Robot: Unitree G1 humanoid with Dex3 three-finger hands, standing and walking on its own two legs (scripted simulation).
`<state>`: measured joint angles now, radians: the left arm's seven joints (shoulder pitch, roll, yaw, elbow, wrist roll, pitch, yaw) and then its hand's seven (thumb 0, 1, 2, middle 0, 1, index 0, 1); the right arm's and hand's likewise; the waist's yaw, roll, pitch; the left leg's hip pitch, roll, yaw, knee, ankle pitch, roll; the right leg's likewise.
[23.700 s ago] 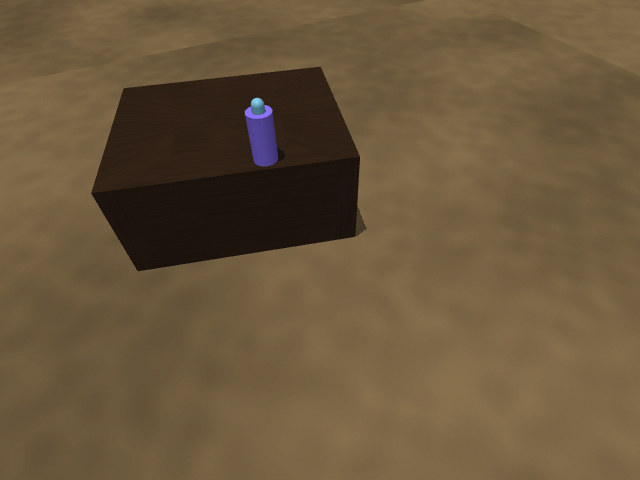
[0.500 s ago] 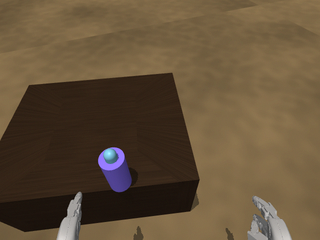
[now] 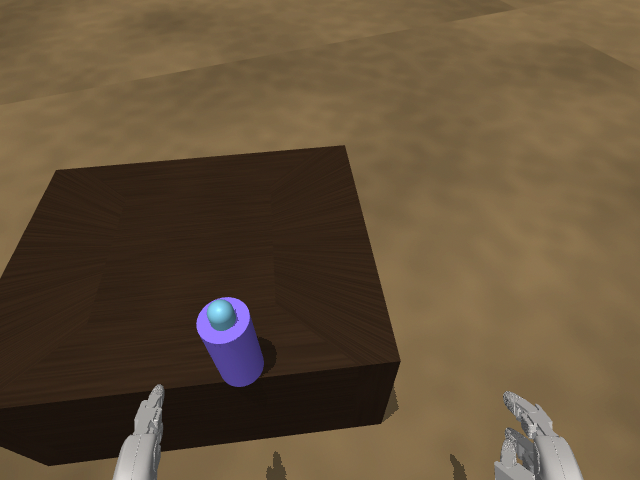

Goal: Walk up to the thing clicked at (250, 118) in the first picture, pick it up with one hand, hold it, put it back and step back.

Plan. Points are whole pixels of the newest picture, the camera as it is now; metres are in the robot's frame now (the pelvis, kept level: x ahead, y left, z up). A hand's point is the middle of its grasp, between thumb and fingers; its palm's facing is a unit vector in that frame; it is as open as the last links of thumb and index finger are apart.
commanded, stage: home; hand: left
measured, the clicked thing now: (231, 339) +0.41 +0.20 -0.18
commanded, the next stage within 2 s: stand in 0.88 s
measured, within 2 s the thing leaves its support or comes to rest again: neither
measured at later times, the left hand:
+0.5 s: hand (195, 469) +0.17 +0.18 -0.04, palm faces +0.13 -0.96 -0.26, open 17.3 cm
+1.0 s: hand out of the picture +0.14 +0.20 -0.08, palm faces -0.03 -0.93 -0.37, open 17.5 cm
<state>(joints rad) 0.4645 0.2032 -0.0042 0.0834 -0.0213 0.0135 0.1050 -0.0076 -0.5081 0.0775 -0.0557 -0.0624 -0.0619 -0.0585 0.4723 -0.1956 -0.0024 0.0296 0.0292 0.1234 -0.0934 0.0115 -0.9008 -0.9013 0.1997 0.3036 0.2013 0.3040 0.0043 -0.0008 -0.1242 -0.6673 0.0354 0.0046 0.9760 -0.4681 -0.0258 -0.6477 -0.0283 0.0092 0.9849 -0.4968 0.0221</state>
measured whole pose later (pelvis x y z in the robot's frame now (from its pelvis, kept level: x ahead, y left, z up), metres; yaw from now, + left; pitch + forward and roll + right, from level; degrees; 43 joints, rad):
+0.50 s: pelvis +0.00 -0.01 +0.00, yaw +0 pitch +9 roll +0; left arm 0.50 0.21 0.00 0.04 -0.02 0.04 0.12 -0.01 -0.52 0.07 -0.06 -0.06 -0.06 -0.06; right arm 0.38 -0.22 0.01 0.24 0.04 0.09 -0.11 0.01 -0.90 -0.90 0.20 0.30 0.20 0.30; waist -0.01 0.00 -0.12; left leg -0.66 0.05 -0.02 0.98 -0.48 -0.04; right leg -0.63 -0.01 -0.01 0.98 -0.50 0.01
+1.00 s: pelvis -0.01 -0.01 +0.01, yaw +1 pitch +2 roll +0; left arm 0.30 0.29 -0.02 0.43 0.08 0.03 0.05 -0.01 -0.55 0.05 -0.05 -0.06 -0.06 -0.05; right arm 0.20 -0.27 0.00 0.69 -0.07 -0.01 -0.04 0.01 -0.90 -0.90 0.20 0.30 0.20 0.30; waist 0.00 0.01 -0.01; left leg -0.52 0.03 -0.02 0.91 -0.43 -0.03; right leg -0.49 -0.03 -0.02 0.92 -0.47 0.00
